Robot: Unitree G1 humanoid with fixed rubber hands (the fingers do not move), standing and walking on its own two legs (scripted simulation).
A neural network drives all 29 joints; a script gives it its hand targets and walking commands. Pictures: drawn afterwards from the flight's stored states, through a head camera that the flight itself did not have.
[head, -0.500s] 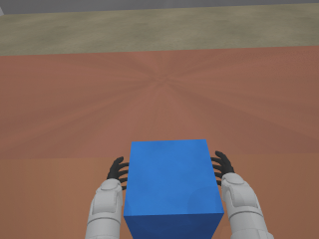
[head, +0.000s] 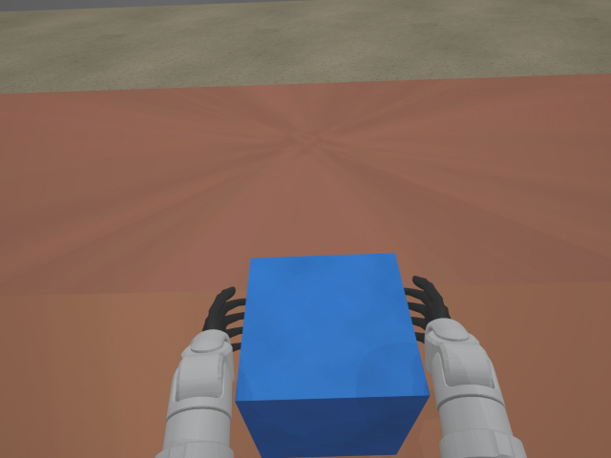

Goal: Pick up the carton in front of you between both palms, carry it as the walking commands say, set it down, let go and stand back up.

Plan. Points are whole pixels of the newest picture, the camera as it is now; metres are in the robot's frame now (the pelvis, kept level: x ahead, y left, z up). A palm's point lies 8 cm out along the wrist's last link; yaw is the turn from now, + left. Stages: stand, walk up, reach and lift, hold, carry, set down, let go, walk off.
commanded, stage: reach and lift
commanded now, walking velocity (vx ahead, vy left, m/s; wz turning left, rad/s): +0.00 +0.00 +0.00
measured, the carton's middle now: (325, 359) +0.30 +0.00 -0.04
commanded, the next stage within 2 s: hold in 0.42 s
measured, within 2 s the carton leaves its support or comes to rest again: neither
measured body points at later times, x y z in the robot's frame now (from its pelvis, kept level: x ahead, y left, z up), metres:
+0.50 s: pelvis +0.01 +0.00 +0.00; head -0.03 +0.00 +0.45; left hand +0.31 +0.15 +0.04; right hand +0.31 -0.15 +0.04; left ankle +0.02 +0.13 -0.74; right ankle +0.01 -0.13 -0.74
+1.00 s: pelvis +0.01 -0.01 -0.01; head -0.03 -0.01 +0.44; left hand +0.32 +0.14 +0.06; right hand +0.32 -0.16 +0.06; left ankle +0.02 +0.13 -0.74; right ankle +0.01 -0.14 -0.74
